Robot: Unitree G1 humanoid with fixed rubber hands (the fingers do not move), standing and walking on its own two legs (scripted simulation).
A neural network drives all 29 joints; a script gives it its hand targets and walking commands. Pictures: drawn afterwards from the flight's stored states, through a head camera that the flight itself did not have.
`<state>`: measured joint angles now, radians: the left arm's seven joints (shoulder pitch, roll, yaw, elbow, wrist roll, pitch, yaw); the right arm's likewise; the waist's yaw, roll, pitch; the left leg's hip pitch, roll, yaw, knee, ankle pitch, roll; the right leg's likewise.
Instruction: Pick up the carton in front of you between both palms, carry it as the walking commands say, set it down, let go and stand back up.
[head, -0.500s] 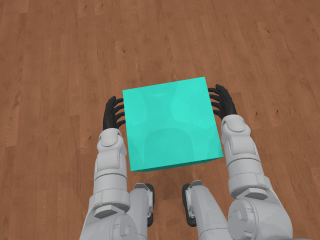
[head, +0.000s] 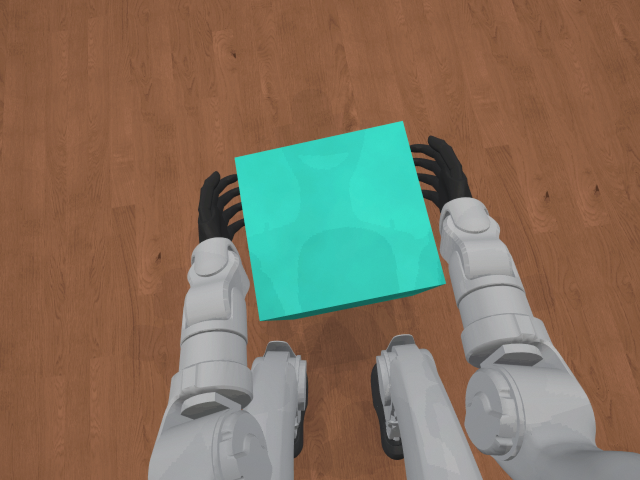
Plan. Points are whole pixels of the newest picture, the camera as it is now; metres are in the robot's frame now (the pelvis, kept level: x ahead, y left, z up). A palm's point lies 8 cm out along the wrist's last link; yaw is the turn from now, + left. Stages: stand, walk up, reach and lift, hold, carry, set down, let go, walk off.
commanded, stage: set down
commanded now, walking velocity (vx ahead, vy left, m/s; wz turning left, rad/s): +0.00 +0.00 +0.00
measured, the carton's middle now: (338, 238) +0.42 -0.01 -0.18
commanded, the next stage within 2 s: none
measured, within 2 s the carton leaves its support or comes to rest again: rests again in 1.90 s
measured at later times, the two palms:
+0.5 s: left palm (251, 248) +0.43 +0.14 -0.25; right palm (424, 208) +0.48 -0.16 -0.25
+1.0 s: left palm (260, 242) +0.46 +0.14 -0.33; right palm (412, 215) +0.49 -0.16 -0.35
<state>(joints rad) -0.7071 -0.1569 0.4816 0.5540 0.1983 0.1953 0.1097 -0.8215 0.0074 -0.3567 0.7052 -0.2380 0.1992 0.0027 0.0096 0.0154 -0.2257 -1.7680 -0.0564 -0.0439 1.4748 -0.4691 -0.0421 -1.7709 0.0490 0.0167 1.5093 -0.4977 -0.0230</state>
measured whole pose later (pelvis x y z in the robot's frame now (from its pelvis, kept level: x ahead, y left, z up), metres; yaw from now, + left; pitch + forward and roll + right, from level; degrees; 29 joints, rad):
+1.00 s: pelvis -0.04 +0.00 -0.19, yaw +3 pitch +41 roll +5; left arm -1.19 0.00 0.48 0.86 -0.01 0.14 0.21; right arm -1.35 -0.30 -0.06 1.08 -0.04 0.17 -0.07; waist 0.04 0.08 0.13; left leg -2.29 -0.09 -0.01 2.10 -0.55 -0.09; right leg -2.32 0.05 0.02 2.17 -0.57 -0.04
